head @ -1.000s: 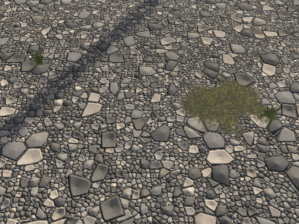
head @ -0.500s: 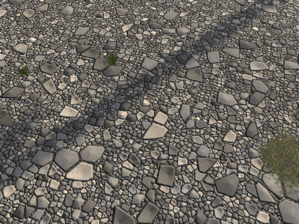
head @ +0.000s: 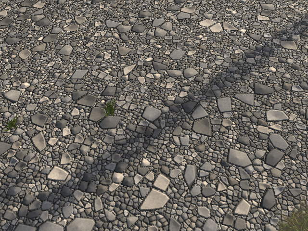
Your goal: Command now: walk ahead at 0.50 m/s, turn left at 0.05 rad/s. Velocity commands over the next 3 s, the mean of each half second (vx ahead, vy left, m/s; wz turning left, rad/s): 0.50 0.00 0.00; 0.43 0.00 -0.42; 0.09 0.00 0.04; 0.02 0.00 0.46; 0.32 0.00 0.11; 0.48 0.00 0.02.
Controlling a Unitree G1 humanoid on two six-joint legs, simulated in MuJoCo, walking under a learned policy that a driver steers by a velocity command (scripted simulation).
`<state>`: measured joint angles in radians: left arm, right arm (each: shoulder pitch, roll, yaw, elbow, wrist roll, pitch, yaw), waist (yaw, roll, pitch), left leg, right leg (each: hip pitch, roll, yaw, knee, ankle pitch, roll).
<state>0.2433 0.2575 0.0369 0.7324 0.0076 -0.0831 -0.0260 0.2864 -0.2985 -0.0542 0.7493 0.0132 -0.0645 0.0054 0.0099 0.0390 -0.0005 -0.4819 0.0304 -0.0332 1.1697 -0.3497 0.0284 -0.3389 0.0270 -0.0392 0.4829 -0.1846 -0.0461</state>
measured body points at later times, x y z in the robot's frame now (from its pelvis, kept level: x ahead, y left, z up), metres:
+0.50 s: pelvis +0.27 +0.06 +0.00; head +0.30 +0.08 +0.45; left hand +0.34 +0.34 -0.13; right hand +0.41 -0.20 -0.09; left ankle +0.32 +0.15 -0.74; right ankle +0.18 -0.08 -0.65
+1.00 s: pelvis +0.52 +0.00 -0.01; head +0.58 -0.02 +0.43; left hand +0.77 +0.20 -0.11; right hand +0.53 -0.30 -0.14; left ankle +0.41 +0.17 -0.63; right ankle +0.60 -0.10 -0.74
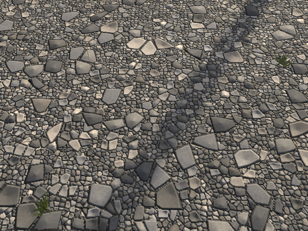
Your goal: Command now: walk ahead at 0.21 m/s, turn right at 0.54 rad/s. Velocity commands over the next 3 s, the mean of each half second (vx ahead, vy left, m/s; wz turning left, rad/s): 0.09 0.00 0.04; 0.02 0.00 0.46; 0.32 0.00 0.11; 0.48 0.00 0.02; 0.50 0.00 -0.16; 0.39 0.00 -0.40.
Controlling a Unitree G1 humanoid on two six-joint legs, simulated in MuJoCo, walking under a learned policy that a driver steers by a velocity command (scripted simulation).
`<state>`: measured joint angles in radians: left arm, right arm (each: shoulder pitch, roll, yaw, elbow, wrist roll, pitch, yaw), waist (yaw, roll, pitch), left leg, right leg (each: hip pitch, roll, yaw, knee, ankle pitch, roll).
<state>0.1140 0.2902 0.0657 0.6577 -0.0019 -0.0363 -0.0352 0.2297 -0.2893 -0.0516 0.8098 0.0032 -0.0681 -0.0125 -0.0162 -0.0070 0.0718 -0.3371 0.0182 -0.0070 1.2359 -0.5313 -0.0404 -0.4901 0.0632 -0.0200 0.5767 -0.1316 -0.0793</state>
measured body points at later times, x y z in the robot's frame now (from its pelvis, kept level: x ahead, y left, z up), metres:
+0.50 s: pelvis +0.11 +0.05 +0.01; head +0.14 +0.07 +0.46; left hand +0.26 +0.32 -0.10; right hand +0.23 -0.23 -0.08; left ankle +0.13 +0.16 -0.72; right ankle +0.08 -0.07 -0.67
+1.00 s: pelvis +0.11 +0.02 +0.02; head +0.14 +0.01 +0.47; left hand +0.12 +0.31 -0.08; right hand +0.34 -0.21 -0.09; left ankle +0.04 +0.16 -0.66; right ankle +0.14 -0.09 -0.72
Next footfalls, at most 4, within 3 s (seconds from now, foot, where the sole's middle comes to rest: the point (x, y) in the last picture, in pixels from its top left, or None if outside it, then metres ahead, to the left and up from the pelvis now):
0.36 left None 0.17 0.16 -0.76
0.74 right None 0.18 -0.08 -0.76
1.14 left None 0.08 0.15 -0.76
1.58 right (152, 215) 0.47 0.03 -0.76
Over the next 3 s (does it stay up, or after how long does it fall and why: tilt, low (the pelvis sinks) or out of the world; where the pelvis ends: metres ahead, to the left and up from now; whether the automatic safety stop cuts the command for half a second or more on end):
stays up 1.01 0.31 0.02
